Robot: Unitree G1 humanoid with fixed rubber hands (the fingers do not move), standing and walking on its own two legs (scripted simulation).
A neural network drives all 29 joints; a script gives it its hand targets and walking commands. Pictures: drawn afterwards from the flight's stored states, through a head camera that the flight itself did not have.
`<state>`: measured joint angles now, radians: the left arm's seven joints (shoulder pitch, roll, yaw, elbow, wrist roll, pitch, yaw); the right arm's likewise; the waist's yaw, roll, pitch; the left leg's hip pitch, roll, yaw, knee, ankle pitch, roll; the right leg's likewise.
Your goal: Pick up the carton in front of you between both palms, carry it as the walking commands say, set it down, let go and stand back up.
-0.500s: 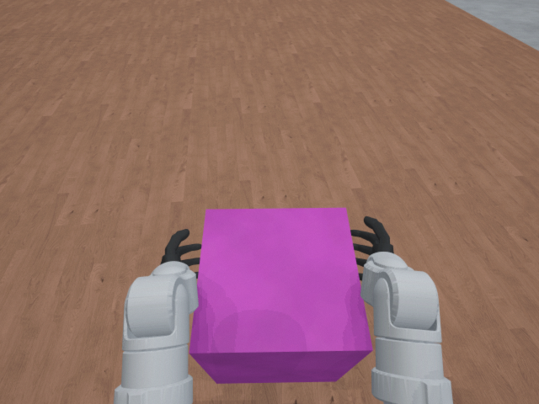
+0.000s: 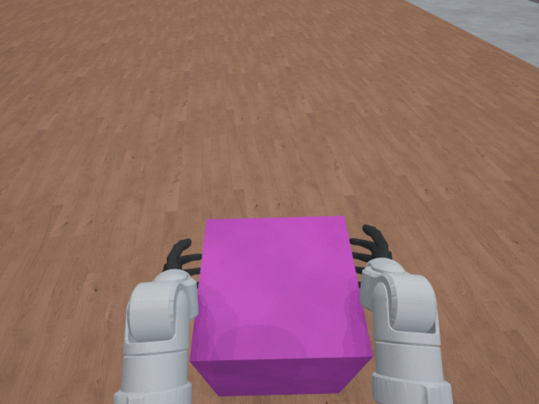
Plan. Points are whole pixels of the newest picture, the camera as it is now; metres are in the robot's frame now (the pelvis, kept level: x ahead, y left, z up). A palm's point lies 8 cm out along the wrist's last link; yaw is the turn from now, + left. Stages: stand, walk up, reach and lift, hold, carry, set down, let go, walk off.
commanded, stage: carry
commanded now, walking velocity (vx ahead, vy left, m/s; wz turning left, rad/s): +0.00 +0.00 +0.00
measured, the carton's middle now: (277, 312) +0.30 +0.00 -0.01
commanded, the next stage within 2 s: hold in 0.98 s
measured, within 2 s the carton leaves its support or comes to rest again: neither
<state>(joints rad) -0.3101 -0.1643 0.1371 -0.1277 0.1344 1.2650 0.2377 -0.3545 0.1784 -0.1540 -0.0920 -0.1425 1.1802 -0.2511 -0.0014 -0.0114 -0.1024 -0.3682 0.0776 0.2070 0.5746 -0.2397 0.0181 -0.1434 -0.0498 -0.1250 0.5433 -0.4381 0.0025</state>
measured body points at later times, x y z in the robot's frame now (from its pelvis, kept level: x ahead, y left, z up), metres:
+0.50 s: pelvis -0.04 +0.00 +0.00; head -0.07 +0.00 +0.45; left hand +0.25 +0.14 +0.04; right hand +0.27 -0.15 +0.05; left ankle +0.04 +0.11 -0.73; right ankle -0.10 -0.10 -0.73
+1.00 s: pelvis -0.05 +0.00 +0.00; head -0.07 +0.00 +0.45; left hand +0.25 +0.14 +0.03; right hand +0.26 -0.16 +0.05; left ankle +0.04 +0.11 -0.73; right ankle -0.10 -0.10 -0.73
